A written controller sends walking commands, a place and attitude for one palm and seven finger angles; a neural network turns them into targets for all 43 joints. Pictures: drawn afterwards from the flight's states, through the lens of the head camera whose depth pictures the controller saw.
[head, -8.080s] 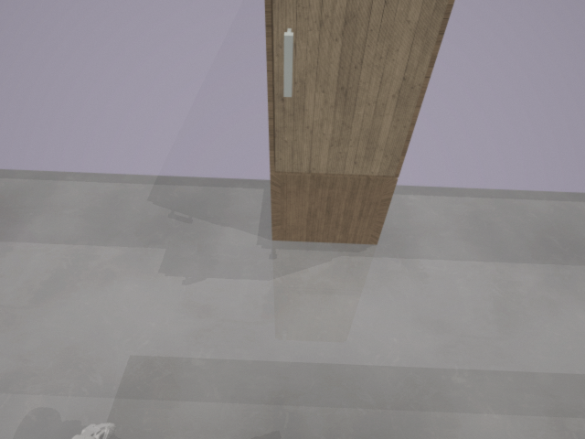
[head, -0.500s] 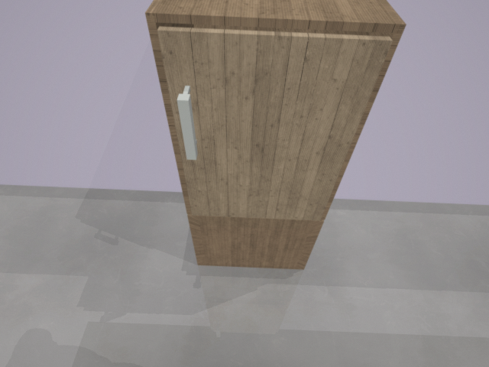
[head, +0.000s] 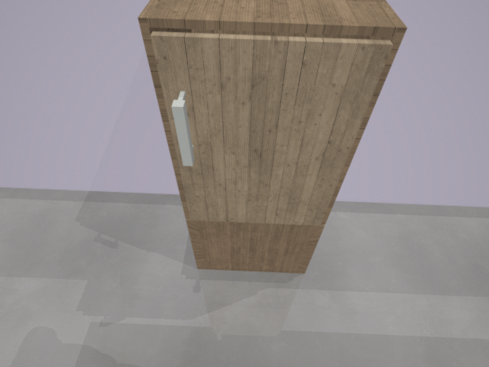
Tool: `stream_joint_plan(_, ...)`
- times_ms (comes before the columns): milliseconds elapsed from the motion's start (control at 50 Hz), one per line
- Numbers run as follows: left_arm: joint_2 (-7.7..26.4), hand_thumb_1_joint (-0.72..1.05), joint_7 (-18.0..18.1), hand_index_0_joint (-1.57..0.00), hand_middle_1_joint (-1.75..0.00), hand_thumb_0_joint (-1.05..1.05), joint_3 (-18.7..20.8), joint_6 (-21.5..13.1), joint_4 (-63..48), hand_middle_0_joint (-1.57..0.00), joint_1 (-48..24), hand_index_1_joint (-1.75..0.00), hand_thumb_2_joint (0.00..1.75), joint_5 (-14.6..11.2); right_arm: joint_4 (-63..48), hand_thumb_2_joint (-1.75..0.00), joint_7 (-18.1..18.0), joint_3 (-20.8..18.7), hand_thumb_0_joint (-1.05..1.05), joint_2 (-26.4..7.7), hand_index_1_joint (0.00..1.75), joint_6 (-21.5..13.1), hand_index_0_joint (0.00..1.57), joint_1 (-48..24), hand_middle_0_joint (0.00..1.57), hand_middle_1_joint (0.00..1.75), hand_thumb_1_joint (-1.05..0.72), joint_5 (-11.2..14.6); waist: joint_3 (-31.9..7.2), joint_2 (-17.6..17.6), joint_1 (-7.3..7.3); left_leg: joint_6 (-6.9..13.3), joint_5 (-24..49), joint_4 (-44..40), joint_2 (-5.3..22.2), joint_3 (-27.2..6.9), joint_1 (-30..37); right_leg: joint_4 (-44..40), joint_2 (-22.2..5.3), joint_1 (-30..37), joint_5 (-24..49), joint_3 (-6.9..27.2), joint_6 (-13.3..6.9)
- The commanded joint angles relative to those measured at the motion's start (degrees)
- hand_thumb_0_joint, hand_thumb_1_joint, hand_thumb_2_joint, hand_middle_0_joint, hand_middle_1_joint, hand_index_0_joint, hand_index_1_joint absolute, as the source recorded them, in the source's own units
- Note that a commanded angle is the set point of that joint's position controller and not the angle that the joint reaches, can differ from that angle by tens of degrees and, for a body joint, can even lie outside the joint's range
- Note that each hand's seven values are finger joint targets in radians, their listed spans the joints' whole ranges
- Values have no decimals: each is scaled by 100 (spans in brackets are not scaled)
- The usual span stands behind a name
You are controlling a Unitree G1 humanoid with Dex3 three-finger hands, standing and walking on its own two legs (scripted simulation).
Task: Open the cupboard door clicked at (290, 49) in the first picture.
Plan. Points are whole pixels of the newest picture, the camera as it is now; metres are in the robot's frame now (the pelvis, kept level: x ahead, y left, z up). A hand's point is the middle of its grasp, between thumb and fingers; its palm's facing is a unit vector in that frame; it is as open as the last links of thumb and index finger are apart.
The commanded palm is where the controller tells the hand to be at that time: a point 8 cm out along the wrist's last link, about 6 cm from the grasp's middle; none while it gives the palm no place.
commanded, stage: raise the hand with hooked fingers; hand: left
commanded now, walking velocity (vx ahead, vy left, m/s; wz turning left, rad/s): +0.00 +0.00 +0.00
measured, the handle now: (185, 130) +0.57 +0.17 +0.05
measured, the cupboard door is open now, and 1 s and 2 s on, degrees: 0 0 0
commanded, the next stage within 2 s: none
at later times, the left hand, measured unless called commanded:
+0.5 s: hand (115, 348) +0.15 +0.21 -0.04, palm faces +0.09 -1.00 -0.04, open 9.3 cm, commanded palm +0.14 +0.27 -0.02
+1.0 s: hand (92, 303) +0.20 +0.25 +0.01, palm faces +0.03 -1.00 -0.04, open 12.3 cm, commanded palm +0.18 +0.30 +0.02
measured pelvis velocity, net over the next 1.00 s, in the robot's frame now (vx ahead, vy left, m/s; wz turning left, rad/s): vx -0.04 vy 0.01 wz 0.01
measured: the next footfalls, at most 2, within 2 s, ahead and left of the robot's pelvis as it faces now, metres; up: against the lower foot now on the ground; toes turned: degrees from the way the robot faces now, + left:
none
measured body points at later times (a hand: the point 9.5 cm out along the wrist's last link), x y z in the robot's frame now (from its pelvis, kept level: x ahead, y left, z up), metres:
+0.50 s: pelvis -0.04 -0.03 -0.09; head +0.01 -0.02 +0.36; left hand +0.14 +0.26 -0.03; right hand +0.18 -0.26 -0.14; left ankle +0.00 +0.09 -0.74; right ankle -0.03 -0.11 -0.74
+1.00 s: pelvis -0.04 +0.01 -0.05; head +0.00 +0.02 +0.40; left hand +0.20 +0.31 +0.01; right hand +0.12 -0.25 -0.12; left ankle +0.00 +0.09 -0.74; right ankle -0.03 -0.11 -0.74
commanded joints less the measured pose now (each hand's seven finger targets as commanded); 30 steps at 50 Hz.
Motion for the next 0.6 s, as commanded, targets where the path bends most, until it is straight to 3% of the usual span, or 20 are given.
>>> stream_joint_plan(0, 471, 83, 364, -21, -34, 0, 636, -838, -5487, -21, 860, -34, 87, -697, -1980, -90, -323, -275, 0, -653, 30, -1412, 20, -200, 20, 30, -90, 191, -1814, 1500, -80, -349, 3410, -163, 322, -651, 1495, 692, 48, -768, 464, -183, -177)
stream_joint_plan(20, -44, 81, 258, -21, -36, 0, 492, -866, -5168, -21, 598, -36, 86, -767, -1884, -90, -287, -335, 0, -629, 30, -1430, 20, 50, 20, 30, -90, 227, -881, 770, -306, -293, 2983, 5, 337, -645, 919, 529, 70, -1214, 428, -188, -103)
stream_joint_plan(40, 197, 78, 114, -21, -37, 0, 766, -1170, -5154, -21, 194, -37, 85, -869, -2146, -90, -260, -473, 0, -843, 30, -1466, 20, -45, 20, 30, -90, 129, -222, 334, -333, -249, 2204, 325, 264, -720, 221, 467, 97, -1564, 462, -269, -65)
stream_joint_plan(60, 271, 76, -112, -21, -39, 0, 1046, -1528, -4660, -21, 687, -39, 84, -934, -2205, -90, -242, -563, 0, -930, 30, -1446, 20, -39, 20, 30, -90, 62, -301, -338, -237, -218, 1515, 628, 192, -649, -300, 551, 136, -1777, 533, -351, -62)
stream_joint_plan(80, 26, 74, -395, -21, -40, 0, 1053, -1942, -4143, -21, 1336, -40, 83, -1051, -2368, -90, -220, -590, 0, -890, 30, -1440, 20, -138, 20, 30, -90, 18, -316, -956, -105, -197, 1080, 970, 116, -611, -892, 880, 177, -2042, 466, -398, -55)
stream_joint_plan(100, -48, 71, -744, -21, -42, 0, 1127, -2346, -3667, -21, 1849, -42, 82, -1122, -2526, -90, -149, -621, 0, -864, 30, -1466, 20, -232, 20, 30, -90, 61, -337, -985, 82, -208, 931, 1315, 19, -530, -1342, 1213, 141, -2171, 589, -318, -85)
stream_joint_plan(140, 174, 67, -1466, -22, -45, 0, 1439, -3284, -3693, -22, 1791, -45, 80, -1374, -2768, -90, -49, -648, 0, -857, 30, -1493, 20, -444, 20, 30, -90, 53, -871, -1090, 264, -243, 461, 1988, -45, -409, -2212, 1966, 123, -2582, 407, -135, -102)
stream_joint_plan(180, 601, 62, -2237, -22, -48, 0, 1739, -4087, -3951, -22, 1405, -48, 78, -1586, -3078, -90, 19, -654, 0, -881, 30, -1606, 20, -555, 20, 30, -90, 101, -1370, -485, 297, -244, 92, 2581, -97, -353, -2810, 2442, 57, -2875, 24, 206, -137)
stream_joint_plan(200, 926, 60, -2622, -22, -50, 0, 1994, -4244, -3915, -22, 1188, -50, 77, -1737, -3193, -90, 45, -650, 0, -928, 30, -1638, 20, -444, 20, 30, -90, 130, -1485, -84, 317, -242, 92, 2848, -94, -373, -2968, 2609, 0, -2887, 11, 485, -180)
stream_joint_plan(220, 1155, 57, -2830, -22, -51, 0, 2240, -4213, -4165, -22, 1059, -51, 76, -1926, -3425, -90, 21, -649, 0, -957, 30, -1626, 20, -512, 20, 30, -90, 165, -1878, -78, 363, -199, -68, 2969, -102, -311, -3092, 2568, -26, -2789, -319, 680, -143)
stream_joint_plan(240, 1193, 55, -2976, -22, -53, 0, 2257, -4081, -4287, -22, 770, -53, 75, -2113, -3602, -90, -44, -610, 0, -944, 30, -1618, 20, -538, 20, 30, -90, 216, -1984, -216, 297, -158, -398, 3099, -118, -259, -3279, 2393, -81, -2771, -835, 960, -44)
stream_joint_plan(260, 1311, 53, -3025, -23, -54, 0, 2370, -3949, -4665, -23, 551, -54, 74, -2284, -3744, -90, -113, -586, 0, -928, 30, -1597, 20, -504, 20, 30, -90, 251, -2116, -34, 275, -122, -507, 3190, -106, -246, -3333, 2257, -119, -2673, -1079, 1144, 17)
stream_joint_plan(280, 1409, 50, -3008, -23, -55, 0, 2439, -3815, -5053, -23, 359, -55, 73, -2387, -3814, -90, -170, -548, 0, -894, 30, -1566, 20, -408, 20, 30, -90, 262, -2263, 153, 256, -86, -498, 3209, -64, -256, -3271, 2182, -120, -2572, -1157, 1180, 38)
stream_joint_plan(300, 1519, 48, -2965, -23, -57, 0, 2460, -3675, -5349, -23, 23, -57, 72, -2449, -3826, -90, -223, -508, 0, -904, 30, -1535, 20, -318, 20, 30, -90, 261, -2291, 127, 156, -61, -519, 3296, -10, -312, -3281, 2177, -73, -2652, -1230, 1229, 66)
stream_joint_plan(340, 1359, 43, -2827, -23, -60, 0, 2172, -3559, -5735, -23, -432, -60, 70, -2375, -3768, -90, -339, -450, 0, -850, 30, -1533, 20, -216, 20, 30, -90, 283, -1959, 147, -82, -3, -681, 3298, 70, -392, -3194, 1935, -78, -2851, -1480, 1300, 101)
stream_joint_plan(380, 1420, 39, -2678, -24, -63, 0, 2046, -3456, -6101, -24, -587, -63, 68, -2186, -3624, -90, -417, -418, 0, -867, 30, -1550, 20, -52, 20, 30, -90, 245, -2060, 432, -164, 39, -392, 3231, 116, -446, -2927, 2036, 8, -2852, -939, 1115, 49)
stream_joint_plan(420, 1422, 34, -2640, -24, -66, 0, 1901, -3291, -6089, -24, -796, -66, 66, -2067, -3481, -90, -478, -374, 0, -880, 30, -1568, 20, 16, 20, 30, -90, 228, -1976, 354, -283, 59, -252, 3187, 149, -533, -2844, 2108, 69, -2902, -555, 970, 40)
stream_joint_plan(480, 1575, 27, -2689, -25, -70, 0, 2074, -2969, -5597, -25, -516, -70, 63, -2031, -3369, -90, -505, -332, 0, -891, 30, -1558, 20, 2, 20, 30, -90, 252, -1798, 390, -210, 36, -194, 2958, 143, -582, -2801, 1992, 77, -2773, -467, 819, 38)
stream_joint_plan(540, 1761, 20, -2756, -25, -75, 0, 2408, -2628, -5228, -25, -300, -75, 60, -2162, -3426, -90, -497, -291, 0, -874, 30, -1508, 20, -57, 20, 30, -90, 268, -1934, 282, -26, 6, -86, 2762, 109, -577, -2769, 1861, 41, -2377, -353, 814, 68)
stream_joint_plan(580, 1788, 15, -2723, -25, -78, 0, 2483, -2534, -5194, -25, -311, -78, 58, -2231, -3452, -90, -483, -262, 0, -869, 30, -1502, 20, -79, 20, 30, -90, 272, -1915, 224, 23, -4, -76, 2603, 104, -585, -2692, 1765, 19, -2253, -411, 767, 83)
